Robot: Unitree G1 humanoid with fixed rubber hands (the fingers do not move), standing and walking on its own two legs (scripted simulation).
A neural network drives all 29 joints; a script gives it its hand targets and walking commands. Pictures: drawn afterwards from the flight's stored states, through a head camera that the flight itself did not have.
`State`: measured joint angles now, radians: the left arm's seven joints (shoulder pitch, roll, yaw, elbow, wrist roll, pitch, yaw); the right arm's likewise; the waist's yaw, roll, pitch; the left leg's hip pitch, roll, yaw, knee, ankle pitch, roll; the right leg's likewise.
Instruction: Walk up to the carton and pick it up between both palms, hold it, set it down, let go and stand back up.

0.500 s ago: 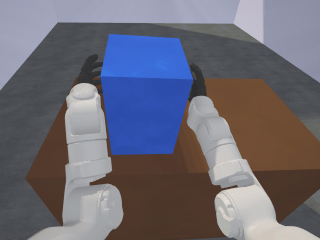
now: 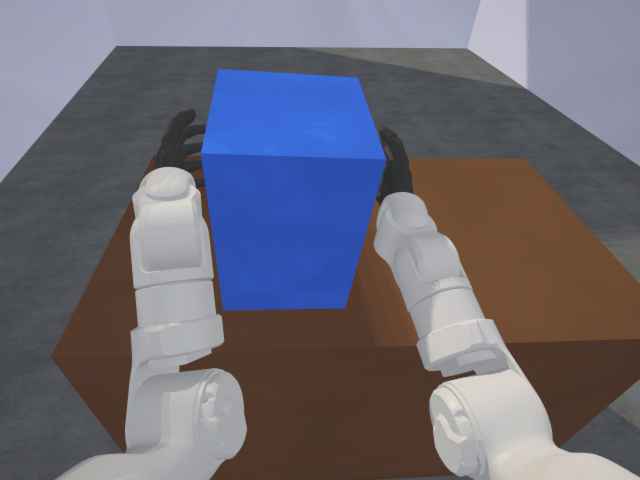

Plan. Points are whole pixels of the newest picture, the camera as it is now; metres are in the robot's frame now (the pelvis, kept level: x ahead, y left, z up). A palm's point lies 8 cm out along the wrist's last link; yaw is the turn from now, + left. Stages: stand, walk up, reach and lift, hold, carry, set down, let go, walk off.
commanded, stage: hold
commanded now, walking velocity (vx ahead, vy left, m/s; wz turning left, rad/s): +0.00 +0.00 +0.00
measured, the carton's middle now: (287, 199) +0.38 +0.01 +0.19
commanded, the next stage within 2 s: none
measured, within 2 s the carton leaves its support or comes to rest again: neither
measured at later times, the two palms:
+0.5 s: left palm (174, 178) +0.37 +0.13 +0.24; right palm (393, 194) +0.36 -0.12 +0.21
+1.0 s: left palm (173, 177) +0.37 +0.13 +0.24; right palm (392, 194) +0.36 -0.12 +0.21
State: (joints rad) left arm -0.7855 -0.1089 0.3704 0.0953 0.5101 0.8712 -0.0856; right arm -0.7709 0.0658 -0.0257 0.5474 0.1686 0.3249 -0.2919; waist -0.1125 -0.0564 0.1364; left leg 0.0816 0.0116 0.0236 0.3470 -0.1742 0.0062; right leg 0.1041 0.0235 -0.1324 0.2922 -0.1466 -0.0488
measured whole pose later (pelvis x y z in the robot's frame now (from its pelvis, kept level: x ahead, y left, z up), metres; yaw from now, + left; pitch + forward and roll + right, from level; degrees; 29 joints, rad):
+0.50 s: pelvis +0.00 +0.00 +0.00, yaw +0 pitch -15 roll +0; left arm -0.79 -0.11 0.37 0.10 0.51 0.87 -0.08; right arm -0.77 0.07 -0.03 0.55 0.17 0.32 -0.29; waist -0.11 -0.05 0.14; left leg 0.08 0.01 0.03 0.35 -0.17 0.01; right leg 0.10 0.02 -0.13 0.29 -0.15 -0.05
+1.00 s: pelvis +0.00 +0.00 +0.00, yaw +0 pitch -14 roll +0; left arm -0.80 -0.11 0.37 0.10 0.51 0.87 -0.08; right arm -0.78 0.07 -0.04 0.55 0.16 0.32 -0.29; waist -0.11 -0.06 0.14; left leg 0.07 0.01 0.03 0.35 -0.17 0.01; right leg 0.10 0.02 -0.13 0.29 -0.15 -0.05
